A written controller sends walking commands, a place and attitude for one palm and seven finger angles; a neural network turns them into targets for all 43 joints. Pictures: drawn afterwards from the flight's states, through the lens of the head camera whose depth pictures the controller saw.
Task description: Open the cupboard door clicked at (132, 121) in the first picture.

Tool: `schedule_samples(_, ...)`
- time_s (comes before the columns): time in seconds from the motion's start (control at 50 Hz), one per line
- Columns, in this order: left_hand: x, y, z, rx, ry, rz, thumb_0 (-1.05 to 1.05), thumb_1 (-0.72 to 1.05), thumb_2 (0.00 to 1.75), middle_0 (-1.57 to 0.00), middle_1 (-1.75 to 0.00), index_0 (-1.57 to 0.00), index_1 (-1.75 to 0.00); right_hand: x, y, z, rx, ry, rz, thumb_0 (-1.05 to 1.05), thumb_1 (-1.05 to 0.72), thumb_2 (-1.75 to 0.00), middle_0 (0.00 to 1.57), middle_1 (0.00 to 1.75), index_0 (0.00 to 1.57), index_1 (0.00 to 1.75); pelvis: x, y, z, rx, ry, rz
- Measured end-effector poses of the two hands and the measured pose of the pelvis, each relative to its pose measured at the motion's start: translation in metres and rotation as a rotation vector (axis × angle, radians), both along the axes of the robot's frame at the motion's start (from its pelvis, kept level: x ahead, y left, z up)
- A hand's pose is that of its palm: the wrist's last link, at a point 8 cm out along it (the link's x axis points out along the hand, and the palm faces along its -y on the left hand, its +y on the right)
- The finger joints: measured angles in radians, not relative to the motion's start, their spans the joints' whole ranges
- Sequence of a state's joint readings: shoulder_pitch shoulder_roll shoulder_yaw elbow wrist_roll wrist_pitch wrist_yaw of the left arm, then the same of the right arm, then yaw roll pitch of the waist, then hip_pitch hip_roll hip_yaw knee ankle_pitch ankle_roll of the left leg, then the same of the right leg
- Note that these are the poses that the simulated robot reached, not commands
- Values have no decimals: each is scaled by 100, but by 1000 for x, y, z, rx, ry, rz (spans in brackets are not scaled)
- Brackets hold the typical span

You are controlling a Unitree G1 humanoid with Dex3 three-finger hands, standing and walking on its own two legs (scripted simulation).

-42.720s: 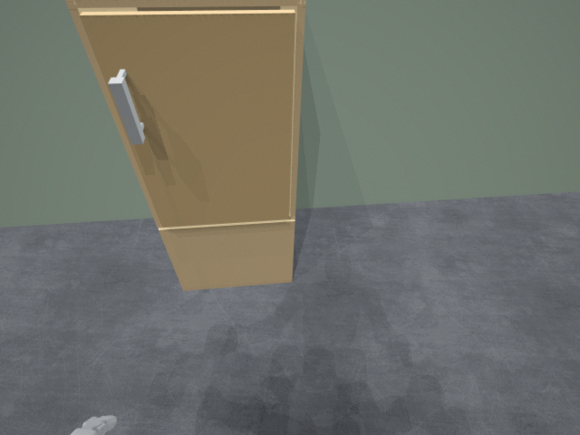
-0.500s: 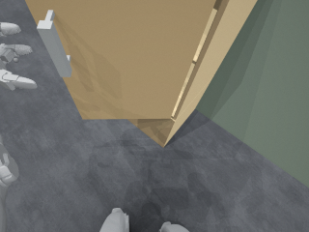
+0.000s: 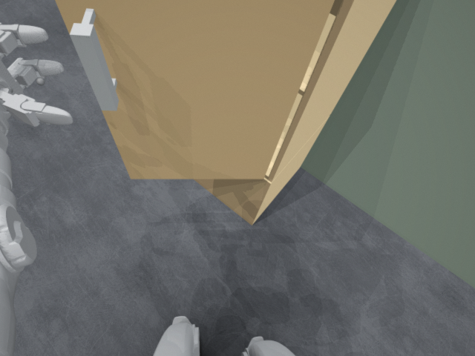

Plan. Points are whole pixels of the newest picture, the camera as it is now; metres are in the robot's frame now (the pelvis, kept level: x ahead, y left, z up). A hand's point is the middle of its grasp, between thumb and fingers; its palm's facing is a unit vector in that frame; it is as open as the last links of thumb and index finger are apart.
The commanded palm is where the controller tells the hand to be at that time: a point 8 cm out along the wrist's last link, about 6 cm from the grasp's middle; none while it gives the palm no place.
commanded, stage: move the hooked fingers beside the handle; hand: left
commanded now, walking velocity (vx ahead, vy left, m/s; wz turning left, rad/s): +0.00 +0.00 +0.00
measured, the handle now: (100, 63) +0.56 +0.19 +0.13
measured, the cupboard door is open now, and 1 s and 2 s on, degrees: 42 42 42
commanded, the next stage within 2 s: slide the fingers in behind the handle in 0.04 s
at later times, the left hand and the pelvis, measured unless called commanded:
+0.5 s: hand (62, 84) +0.51 +0.23 +0.13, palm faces +0.01 -1.00 +0.01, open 14.0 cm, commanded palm +0.49 +0.27 +0.12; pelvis +0.00 +0.00 +0.00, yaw +0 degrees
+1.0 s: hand (85, 86) +0.50 +0.20 +0.13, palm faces -0.01 -1.00 +0.01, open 14.0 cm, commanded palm +0.49 +0.24 +0.12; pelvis +0.01 -0.01 +0.00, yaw +0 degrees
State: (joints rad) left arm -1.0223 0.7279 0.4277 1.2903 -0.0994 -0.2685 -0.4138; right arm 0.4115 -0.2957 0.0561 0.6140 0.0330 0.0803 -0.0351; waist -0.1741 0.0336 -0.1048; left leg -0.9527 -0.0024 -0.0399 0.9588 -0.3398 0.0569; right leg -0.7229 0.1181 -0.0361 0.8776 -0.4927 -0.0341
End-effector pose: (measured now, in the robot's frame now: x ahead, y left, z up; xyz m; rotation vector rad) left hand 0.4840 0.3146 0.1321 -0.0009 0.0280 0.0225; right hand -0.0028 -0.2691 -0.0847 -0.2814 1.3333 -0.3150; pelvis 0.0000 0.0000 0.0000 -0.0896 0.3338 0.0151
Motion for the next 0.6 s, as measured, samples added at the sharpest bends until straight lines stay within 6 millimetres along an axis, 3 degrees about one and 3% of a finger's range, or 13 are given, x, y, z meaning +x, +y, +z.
schedule_samples(0.14,0,-1,-4,-7,17,-13,-1,-50,30,-30,-120,-30,-120,-27,0,2,-8,61,-26,0,-91,-90,21,30,21,30,-2,0,0,0,4,-5)
schedule_samples(0.26,3,-9,-4,-5,-21,-25,-1,-50,30,-30,-120,-30,-120,-35,-2,5,-15,81,-39,0,-91,-90,21,30,21,30,-2,0,0,-1,9,-7)
schedule_samples(0.6,0,-32,-2,-8,-18,-13,-1,-50,30,-30,-120,-30,-120,2,-1,-2,30,-23,-4,0,-91,-90,21,30,21,30,3,-4,3,9,-15,-6)
